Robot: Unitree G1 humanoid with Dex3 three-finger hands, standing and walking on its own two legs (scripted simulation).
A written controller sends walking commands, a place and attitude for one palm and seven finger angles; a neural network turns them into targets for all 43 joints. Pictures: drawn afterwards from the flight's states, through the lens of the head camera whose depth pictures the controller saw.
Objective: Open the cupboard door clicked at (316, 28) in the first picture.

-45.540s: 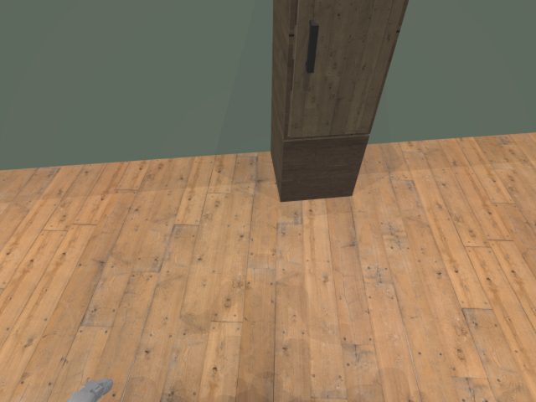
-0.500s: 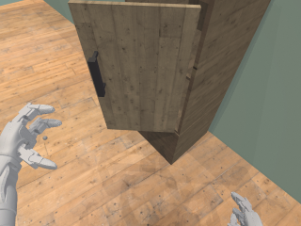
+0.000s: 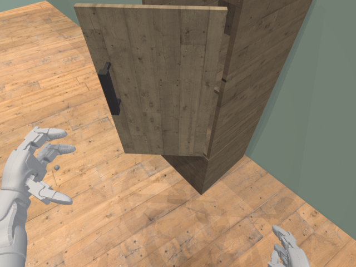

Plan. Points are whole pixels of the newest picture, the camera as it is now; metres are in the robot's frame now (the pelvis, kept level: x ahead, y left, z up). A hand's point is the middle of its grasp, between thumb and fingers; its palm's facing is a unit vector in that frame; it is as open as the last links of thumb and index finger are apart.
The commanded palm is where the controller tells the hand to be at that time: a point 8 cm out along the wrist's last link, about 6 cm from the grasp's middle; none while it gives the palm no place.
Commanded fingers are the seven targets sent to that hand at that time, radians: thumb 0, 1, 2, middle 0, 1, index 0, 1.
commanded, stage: move the hooked fingers beside the handle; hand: left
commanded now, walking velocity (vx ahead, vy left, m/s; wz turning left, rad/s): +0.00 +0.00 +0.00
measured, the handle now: (111, 89) +0.56 +0.23 +0.06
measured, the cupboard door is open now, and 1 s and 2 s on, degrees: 45 45 45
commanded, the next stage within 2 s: none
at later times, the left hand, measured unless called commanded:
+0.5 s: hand (70, 141) +0.36 +0.27 +0.08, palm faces +0.01 -1.00 -0.03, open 14.0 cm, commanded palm +0.34 +0.33 +0.08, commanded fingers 0.00 -0.50 0.30 -0.30 -1.20 -0.30 -1.20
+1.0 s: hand (73, 123) +0.42 +0.28 +0.08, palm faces +0.01 -1.00 -0.02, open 14.0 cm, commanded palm +0.40 +0.33 +0.07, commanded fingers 0.00 -0.50 0.30 -0.30 -1.20 -0.30 -1.20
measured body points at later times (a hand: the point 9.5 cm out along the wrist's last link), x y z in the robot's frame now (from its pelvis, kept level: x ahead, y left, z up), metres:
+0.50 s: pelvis -0.01 +0.00 -0.01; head +0.06 +0.00 +0.44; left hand +0.36 +0.32 +0.08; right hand +0.10 -0.27 -0.10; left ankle +0.00 +0.12 -0.71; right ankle +0.02 -0.10 -0.71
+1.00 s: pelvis +0.00 +0.02 -0.01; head +0.08 +0.03 +0.43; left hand +0.41 +0.34 +0.08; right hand +0.07 -0.26 -0.11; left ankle +0.00 +0.12 -0.71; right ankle +0.02 -0.10 -0.71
